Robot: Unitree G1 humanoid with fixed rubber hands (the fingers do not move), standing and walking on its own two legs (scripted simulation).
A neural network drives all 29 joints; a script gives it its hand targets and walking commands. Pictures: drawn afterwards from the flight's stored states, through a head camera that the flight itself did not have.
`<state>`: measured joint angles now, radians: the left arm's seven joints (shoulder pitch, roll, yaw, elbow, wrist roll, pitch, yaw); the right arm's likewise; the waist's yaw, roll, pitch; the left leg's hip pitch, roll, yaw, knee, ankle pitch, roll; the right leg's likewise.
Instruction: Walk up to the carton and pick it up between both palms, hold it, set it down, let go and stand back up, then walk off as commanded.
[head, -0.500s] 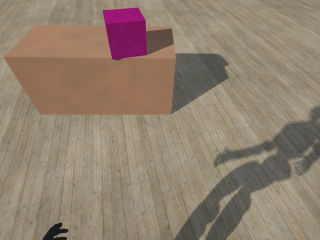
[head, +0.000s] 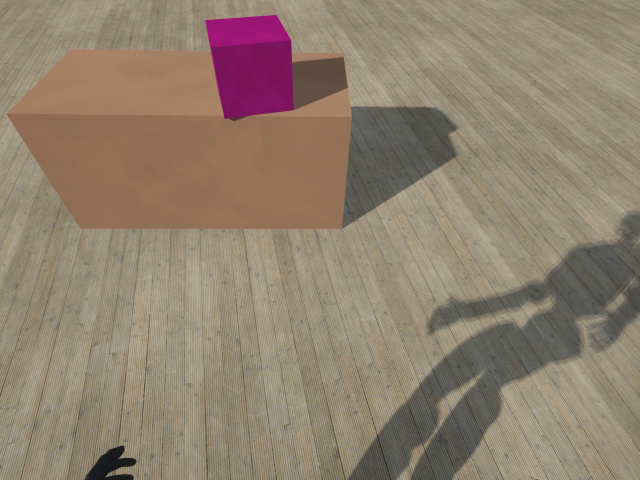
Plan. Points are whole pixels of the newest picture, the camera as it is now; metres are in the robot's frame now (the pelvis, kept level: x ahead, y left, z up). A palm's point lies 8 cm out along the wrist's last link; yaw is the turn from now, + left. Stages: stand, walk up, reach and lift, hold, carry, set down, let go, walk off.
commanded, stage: stand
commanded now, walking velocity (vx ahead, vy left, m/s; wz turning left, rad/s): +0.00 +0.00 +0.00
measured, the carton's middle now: (250, 66) +1.36 +0.17 -0.10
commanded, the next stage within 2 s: none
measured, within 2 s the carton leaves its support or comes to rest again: neither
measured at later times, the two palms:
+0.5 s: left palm out of the picture +0.12 +0.29 -0.10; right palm out of the picture +0.05 -0.31 -0.11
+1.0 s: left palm out of the picture +0.12 +0.29 -0.10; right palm out of the picture +0.05 -0.31 -0.11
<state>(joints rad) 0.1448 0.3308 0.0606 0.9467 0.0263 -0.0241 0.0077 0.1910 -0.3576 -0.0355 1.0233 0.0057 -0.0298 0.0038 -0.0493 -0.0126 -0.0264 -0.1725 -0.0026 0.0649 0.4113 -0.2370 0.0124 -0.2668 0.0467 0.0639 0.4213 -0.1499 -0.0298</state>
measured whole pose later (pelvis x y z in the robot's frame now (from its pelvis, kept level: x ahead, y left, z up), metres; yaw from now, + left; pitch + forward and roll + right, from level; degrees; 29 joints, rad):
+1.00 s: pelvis +0.00 +0.00 +0.00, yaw +0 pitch +0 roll +1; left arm 0.14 0.33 0.06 0.95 0.03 -0.02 0.01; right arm 0.19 -0.36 -0.04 1.02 0.01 -0.03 0.00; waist -0.05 -0.01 -0.03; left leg -0.17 0.00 0.06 0.41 -0.24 0.01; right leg -0.27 0.05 0.06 0.42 -0.15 -0.03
